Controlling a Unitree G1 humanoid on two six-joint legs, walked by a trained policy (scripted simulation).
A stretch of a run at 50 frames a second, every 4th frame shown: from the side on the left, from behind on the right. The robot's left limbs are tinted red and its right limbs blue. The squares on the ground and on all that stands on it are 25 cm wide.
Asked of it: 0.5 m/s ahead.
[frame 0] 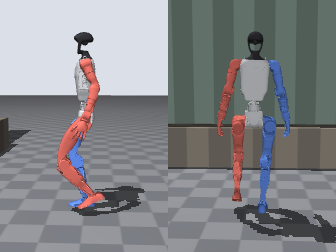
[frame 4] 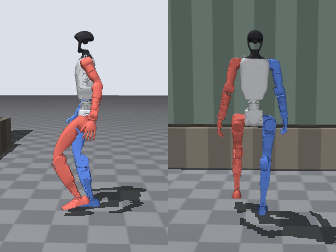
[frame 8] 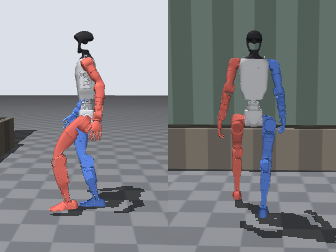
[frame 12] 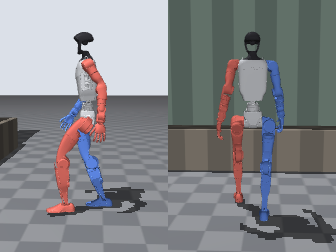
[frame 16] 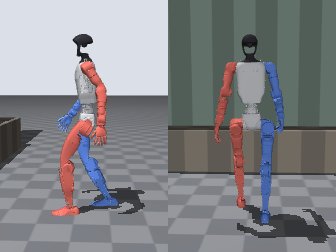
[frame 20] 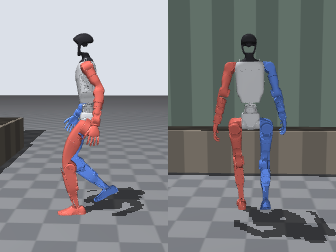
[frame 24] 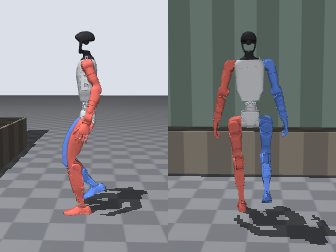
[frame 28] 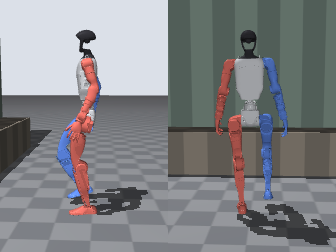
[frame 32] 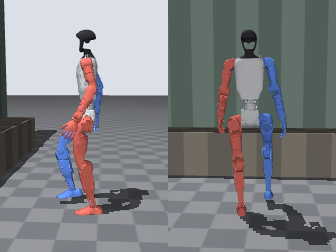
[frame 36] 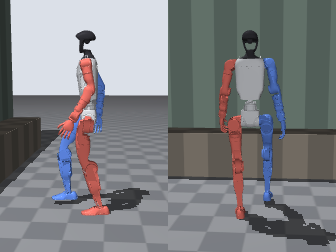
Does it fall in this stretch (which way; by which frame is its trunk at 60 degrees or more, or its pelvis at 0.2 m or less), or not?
no
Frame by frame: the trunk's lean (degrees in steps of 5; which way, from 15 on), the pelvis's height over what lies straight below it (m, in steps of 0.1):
0: 0, 0.8
4: 0, 0.8
8: 5, 0.8
12: 5, 0.8
16: 5, 0.8
20: 5, 0.8
24: 5, 0.8
28: 0, 0.8
32: 0, 0.8
36: 5, 0.8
